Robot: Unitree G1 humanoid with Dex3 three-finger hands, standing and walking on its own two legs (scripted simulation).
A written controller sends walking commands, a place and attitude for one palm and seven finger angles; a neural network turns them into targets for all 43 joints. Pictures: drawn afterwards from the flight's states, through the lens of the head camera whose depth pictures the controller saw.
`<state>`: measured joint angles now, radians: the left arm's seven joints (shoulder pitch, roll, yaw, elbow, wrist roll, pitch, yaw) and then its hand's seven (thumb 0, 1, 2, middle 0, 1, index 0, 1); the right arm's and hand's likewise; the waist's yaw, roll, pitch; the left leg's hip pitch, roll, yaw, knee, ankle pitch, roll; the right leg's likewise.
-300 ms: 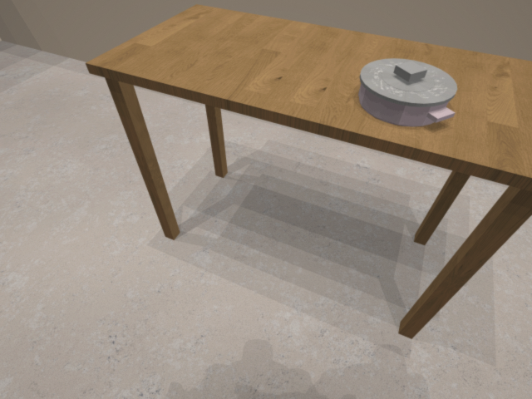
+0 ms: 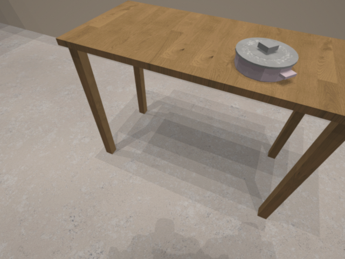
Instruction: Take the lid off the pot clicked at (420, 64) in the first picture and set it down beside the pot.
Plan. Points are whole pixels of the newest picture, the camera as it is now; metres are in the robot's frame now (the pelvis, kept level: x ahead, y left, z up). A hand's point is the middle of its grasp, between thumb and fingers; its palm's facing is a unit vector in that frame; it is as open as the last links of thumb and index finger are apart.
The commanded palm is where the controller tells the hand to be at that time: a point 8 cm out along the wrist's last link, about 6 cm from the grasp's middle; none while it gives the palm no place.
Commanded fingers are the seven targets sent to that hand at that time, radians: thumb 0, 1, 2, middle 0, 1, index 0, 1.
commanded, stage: look at it before walking up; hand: left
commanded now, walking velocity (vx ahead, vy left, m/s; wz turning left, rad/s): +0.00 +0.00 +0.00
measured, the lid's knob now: (268, 46) +0.75 -0.28 +0.15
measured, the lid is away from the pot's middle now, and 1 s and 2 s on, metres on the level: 0.00 0.00 0.00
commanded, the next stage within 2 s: turn to face it in 0.34 s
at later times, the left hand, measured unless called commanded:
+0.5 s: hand out of the picture +0.07 +0.24 -0.16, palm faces -0.03 -0.95 -0.32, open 7.4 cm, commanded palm none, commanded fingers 0.00 0.90 0.90 -0.20 -0.30 -0.20 -0.30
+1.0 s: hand out of the picture +0.05 +0.17 -0.17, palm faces -0.13 -0.96 -0.26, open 7.4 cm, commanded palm none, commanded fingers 0.00 0.90 0.90 -0.20 -0.30 -0.20 -0.30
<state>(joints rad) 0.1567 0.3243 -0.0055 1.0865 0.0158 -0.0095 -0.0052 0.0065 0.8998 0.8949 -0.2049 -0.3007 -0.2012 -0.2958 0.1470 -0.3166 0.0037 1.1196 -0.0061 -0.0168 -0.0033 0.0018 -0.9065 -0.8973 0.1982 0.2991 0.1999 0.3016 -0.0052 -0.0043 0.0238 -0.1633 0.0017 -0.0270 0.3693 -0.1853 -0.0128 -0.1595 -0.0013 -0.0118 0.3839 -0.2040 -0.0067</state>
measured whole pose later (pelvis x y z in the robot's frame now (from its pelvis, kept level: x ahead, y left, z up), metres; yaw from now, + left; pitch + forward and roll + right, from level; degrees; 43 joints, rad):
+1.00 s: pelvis +0.00 -0.02 -0.01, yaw -10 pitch +1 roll +2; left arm 0.27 0.19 0.04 0.96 0.02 0.03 0.00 0.00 0.90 0.89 -0.20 -0.30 -0.20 -0.30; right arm 0.17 -0.24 -0.05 1.00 -0.01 0.04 -0.02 0.00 -0.91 -0.90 0.20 0.30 0.20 0.30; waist 0.02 0.01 0.09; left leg -0.43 0.02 0.01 1.00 -0.44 -0.03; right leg -0.29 0.05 0.08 0.53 -0.25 -0.05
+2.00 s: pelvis +0.12 -0.08 -0.01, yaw -24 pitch +1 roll -2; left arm 0.37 0.18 0.04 1.08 0.03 -0.04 0.00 0.00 0.92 0.90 -0.20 -0.30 -0.20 -0.30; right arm 0.27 -0.17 -0.06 1.03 -0.02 -0.03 0.01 0.00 -0.91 -0.90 0.19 0.30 0.19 0.30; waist -0.03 -0.01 0.01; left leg -0.50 0.10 0.10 0.79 -0.31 0.01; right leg -0.03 0.05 -0.07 0.38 -0.37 -0.03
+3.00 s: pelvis +0.26 -0.11 -0.02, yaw -24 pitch -2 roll +1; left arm 0.31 0.23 0.04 0.93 0.04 0.08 0.02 0.01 0.90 0.90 -0.20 -0.30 -0.20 -0.30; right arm 0.23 -0.22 -0.03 0.90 -0.03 0.04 -0.01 0.00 -0.91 -0.90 0.20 0.30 0.20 0.30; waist 0.01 -0.01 -0.05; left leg -0.23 -0.03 0.11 0.62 -0.36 0.06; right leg -0.47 -0.01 0.01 0.95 -0.38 -0.01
